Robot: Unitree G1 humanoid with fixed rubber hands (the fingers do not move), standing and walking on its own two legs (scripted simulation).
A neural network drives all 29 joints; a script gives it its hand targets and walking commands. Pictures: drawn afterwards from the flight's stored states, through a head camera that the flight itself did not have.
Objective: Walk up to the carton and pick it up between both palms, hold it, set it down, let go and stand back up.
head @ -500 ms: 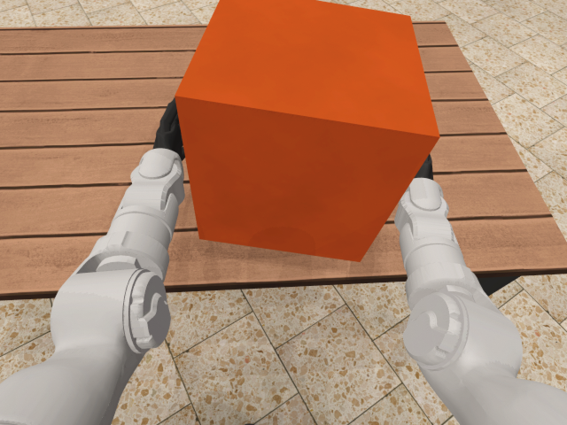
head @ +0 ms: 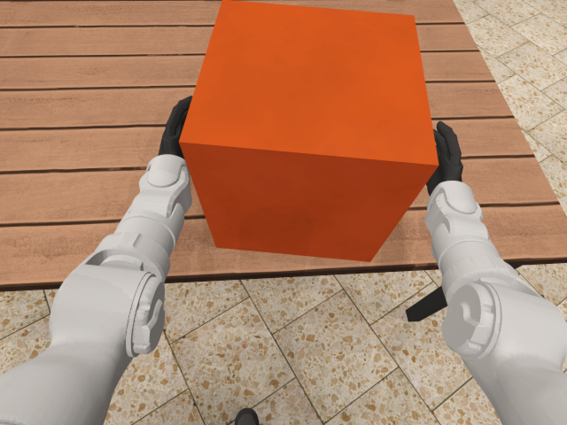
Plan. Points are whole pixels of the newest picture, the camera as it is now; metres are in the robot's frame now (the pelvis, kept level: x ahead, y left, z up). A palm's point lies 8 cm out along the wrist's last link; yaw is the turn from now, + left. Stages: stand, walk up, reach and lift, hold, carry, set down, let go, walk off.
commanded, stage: set down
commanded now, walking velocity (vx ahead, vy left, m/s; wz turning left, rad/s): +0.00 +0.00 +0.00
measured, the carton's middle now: (304, 144) +0.51 -0.02 +0.04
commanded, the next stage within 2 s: none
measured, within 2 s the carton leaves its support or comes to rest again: neither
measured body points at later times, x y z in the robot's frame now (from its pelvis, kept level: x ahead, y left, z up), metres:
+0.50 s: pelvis +0.00 -0.01 -0.01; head +0.13 +0.00 +0.42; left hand +0.52 +0.16 +0.09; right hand +0.50 -0.23 +0.07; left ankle +0.01 +0.09 -0.73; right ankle -0.04 -0.12 -0.73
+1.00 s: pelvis -0.03 -0.01 -0.01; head +0.10 +0.00 +0.42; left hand +0.44 +0.18 +0.03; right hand +0.44 -0.28 +0.07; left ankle +0.01 +0.09 -0.73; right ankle -0.04 -0.12 -0.73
